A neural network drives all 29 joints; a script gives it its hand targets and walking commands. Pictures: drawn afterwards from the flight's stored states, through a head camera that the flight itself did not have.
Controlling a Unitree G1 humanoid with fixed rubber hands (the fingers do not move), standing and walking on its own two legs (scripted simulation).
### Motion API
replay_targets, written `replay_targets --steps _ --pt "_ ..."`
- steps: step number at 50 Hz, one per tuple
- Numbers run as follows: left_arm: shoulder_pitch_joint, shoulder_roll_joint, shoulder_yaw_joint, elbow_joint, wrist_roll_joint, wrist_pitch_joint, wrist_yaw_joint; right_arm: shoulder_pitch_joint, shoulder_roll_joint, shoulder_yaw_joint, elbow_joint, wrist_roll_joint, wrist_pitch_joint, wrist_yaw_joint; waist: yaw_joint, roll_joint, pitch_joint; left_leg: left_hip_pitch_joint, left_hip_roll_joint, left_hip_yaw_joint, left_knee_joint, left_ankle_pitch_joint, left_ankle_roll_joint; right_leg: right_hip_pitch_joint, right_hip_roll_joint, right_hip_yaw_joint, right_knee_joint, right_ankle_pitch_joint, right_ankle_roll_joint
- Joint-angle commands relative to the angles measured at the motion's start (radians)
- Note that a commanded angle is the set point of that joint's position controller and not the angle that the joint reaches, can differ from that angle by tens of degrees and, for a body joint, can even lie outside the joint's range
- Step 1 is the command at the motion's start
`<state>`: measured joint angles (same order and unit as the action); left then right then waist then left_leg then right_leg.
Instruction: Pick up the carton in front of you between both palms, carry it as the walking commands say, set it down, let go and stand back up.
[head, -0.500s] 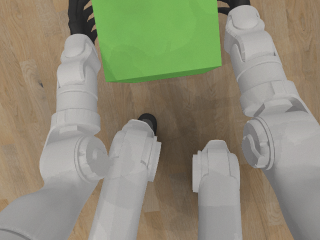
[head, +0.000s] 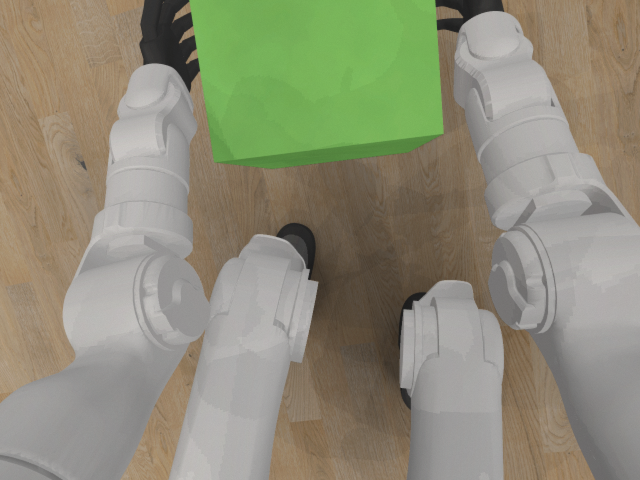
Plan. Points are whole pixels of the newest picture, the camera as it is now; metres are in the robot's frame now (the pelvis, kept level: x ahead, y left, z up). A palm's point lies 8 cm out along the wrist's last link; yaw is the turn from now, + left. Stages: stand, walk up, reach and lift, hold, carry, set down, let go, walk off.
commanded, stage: set down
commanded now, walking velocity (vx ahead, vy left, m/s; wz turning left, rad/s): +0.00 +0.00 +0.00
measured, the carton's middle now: (324, 70) +0.50 +0.12 -0.25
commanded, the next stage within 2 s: let go in 1.86 s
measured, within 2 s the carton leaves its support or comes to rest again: rests again in 0.30 s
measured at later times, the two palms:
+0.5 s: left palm (170, 68) +0.47 +0.28 -0.18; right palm (468, 28) +0.55 -0.02 -0.20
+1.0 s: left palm (129, 63) +0.46 +0.31 -0.16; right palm out of the picture +0.58 -0.04 -0.16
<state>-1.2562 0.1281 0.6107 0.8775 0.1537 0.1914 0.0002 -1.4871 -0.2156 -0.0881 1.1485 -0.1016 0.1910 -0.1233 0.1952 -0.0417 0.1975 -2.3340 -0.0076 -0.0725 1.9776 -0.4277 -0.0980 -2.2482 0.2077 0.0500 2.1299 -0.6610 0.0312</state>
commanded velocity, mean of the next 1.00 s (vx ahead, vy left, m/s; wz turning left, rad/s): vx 0.00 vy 0.00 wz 0.00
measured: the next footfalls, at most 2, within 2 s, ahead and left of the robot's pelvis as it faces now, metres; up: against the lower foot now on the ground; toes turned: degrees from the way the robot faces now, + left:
none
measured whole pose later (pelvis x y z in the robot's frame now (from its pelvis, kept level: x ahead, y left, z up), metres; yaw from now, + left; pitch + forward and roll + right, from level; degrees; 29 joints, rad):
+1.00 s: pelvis -0.01 +0.02 -0.01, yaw +1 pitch +39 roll +2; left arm -1.26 0.27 0.35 0.94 -0.23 0.03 0.11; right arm -1.49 -0.42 0.10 0.99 0.11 0.16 -0.09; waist 0.18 0.00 0.31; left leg -2.31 0.01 0.00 2.01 -0.39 -0.02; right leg -2.21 0.08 0.05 2.18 -0.65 0.03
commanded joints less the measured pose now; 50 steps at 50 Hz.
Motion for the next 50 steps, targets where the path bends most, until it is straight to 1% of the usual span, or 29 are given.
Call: replay_targets --steps 1,9,18,21,22,24,26,27,28,29,30,31,32,34,37,39,42,45,48,50 --pt "-0.510 -0.629 -0.281 -0.024 -0.063 -0.029 -0.196 -0.437 0.744 0.168 -0.138 0.060 -0.069 0.205 0.060 -0.182 -0.908 0.572 -0.056 0.141 -0.019 0.335 0.054 0.248 -0.034 -0.040 -0.244 0.302 -0.030" --pt "-0.491 -0.594 -0.257 0.031 -0.070 -0.051 -0.187 -0.427 0.685 0.166 -0.135 0.057 -0.085 0.212 0.053 -0.181 -0.849 0.536 -0.056 0.126 -0.003 0.340 0.062 0.227 -0.045 -0.030 -0.221 0.319 -0.035" --pt "-0.475 -0.509 -0.227 0.083 -0.069 -0.058 -0.179 -0.342 0.601 0.110 -0.082 0.001 -0.071 0.216 0.019 -0.148 -0.751 0.482 -0.054 0.114 0.009 0.282 0.064 0.200 -0.055 -0.019 -0.211 0.284 -0.048" --pt "-0.471 -0.491 -0.220 0.089 -0.071 -0.065 -0.173 -0.338 0.573 0.103 -0.082 -0.010 -0.070 0.214 0.017 -0.143 -0.745 0.481 -0.051 0.116 0.015 0.276 0.059 0.213 -0.060 -0.017 -0.204 0.282 -0.048" --pt "-0.452 -0.468 -0.206 0.104 -0.066 -0.072 -0.157 -0.339 0.533 0.101 -0.076 -0.019 -0.075 0.203 0.015 -0.139 -0.739 0.489 -0.047 0.118 0.020 0.278 0.053 0.216 -0.067 -0.014 -0.202 0.283 -0.042" --pt "-0.441 -0.443 -0.193 0.107 -0.067 -0.082 -0.148 -0.347 0.498 0.103 -0.081 -0.015 -0.079 0.199 0.019 -0.145 -0.747 0.501 -0.043 0.124 0.021 0.274 0.045 0.246 -0.072 -0.015 -0.197 0.280 -0.039" --pt "-0.389 -0.333 -0.150 0.138 -0.071 -0.103 -0.117 -0.348 0.373 0.106 -0.091 -0.005 -0.087 0.174 0.027 -0.148 -0.761 0.514 -0.035 0.135 0.027 0.275 0.036 0.277 -0.085 -0.012 -0.194 0.285 -0.028" --pt "-0.343 -0.230 -0.115 0.161 -0.074 -0.118 -0.091 -0.335 0.268 0.100 -0.092 0.001 -0.093 0.153 0.033 -0.149 -0.769 0.522 -0.029 0.139 0.030 0.278 0.030 0.299 -0.096 -0.011 -0.192 0.287 -0.021" --pt "-0.280 -0.086 -0.067 0.180 -0.075 -0.139 -0.054 -0.316 0.123 0.087 -0.097 0.010 -0.100 0.123 0.039 -0.148 -0.780 0.535 -0.019 0.142 0.029 0.282 0.026 0.320 -0.108 -0.011 -0.192 0.290 -0.013" --pt "-0.207 0.094 -0.021 0.191 -0.083 -0.165 -0.006 -0.292 -0.066 0.069 -0.106 0.024 -0.105 0.084 0.048 -0.140 -0.790 0.550 -0.008 0.144 0.023 0.288 0.021 0.333 -0.123 -0.008 -0.196 0.288 -0.007" --pt "-0.181 0.216 -0.018 0.199 -0.108 -0.188 0.036 -0.285 -0.186 0.079 -0.112 0.047 -0.107 0.052 0.054 -0.135 -0.804 0.557 0.001 0.143 0.018 0.295 0.021 0.340 -0.134 0.001 -0.199 0.283 -0.004" --pt "-0.191 0.251 -0.041 0.216 -0.141 -0.203 0.060 -0.294 -0.208 0.101 -0.100 0.073 -0.103 0.038 0.059 -0.142 -0.815 0.555 0.007 0.142 0.014 0.294 0.026 0.350 -0.142 0.008 -0.200 0.279 -0.004" --pt "-0.203 0.268 -0.066 0.232 -0.173 -0.214 0.072 -0.305 -0.208 0.126 -0.086 0.101 -0.101 0.035 0.064 -0.155 -0.826 0.549 0.013 0.141 0.011 0.291 0.031 0.361 -0.148 0.015 -0.197 0.277 -0.004" --pt "-0.223 0.288 -0.111 0.244 -0.227 -0.230 0.079 -0.327 -0.192 0.177 -0.080 0.159 -0.101 0.045 0.083 -0.181 -0.843 0.540 0.023 0.135 0.013 0.298 0.044 0.370 -0.161 0.025 -0.187 0.278 -0.003" --pt "-0.241 0.294 -0.165 0.221 -0.278 -0.241 0.071 -0.358 -0.163 0.228 -0.115 0.227 -0.106 0.066 0.114 -0.199 -0.877 0.551 0.032 0.129 0.014 0.331 0.054 0.387 -0.173 0.021 -0.171 0.278 -0.002" --pt "-0.246 0.295 -0.193 0.195 -0.309 -0.242 0.068 -0.368 -0.169 0.243 -0.140 0.252 -0.107 0.070 0.124 -0.199 -0.924 0.585 0.033 0.128 0.012 0.358 0.055 0.408 -0.175 0.009 -0.161 0.276 -0.001" --pt "-0.232 0.308 -0.222 0.148 -0.354 -0.234 0.073 -0.365 -0.215 0.235 -0.173 0.253 -0.102 0.062 0.114 -0.196 -1.028 0.677 0.026 0.127 -0.001 0.392 0.052 0.456 -0.169 -0.019 -0.154 0.268 -0.002" --pt "-0.210 0.321 -0.243 0.065 -0.388 -0.213 0.094 -0.364 -0.256 0.209 -0.227 0.232 -0.084 0.045 0.095 -0.195 -1.182 0.812 0.012 0.133 -0.027 0.418 0.049 0.518 -0.152 -0.056 -0.160 0.256 -0.004" --pt "-0.171 0.327 -0.252 -0.056 -0.390 -0.175 0.119 -0.352 -0.272 0.170 -0.303 0.208 -0.054 0.031 0.090 -0.174 -1.348 0.974 -0.009 0.148 -0.067 0.434 0.046 0.566 -0.127 -0.089 -0.186 0.232 -0.010" --pt "-0.144 0.316 -0.252 -0.122 -0.376 -0.143 0.134 -0.329 -0.278 0.139 -0.320 0.197 -0.029 0.027 0.089 -0.145 -1.393 1.040 -0.023 0.159 -0.100 0.412 0.043 0.557 -0.116 -0.101 -0.215 0.195 -0.016"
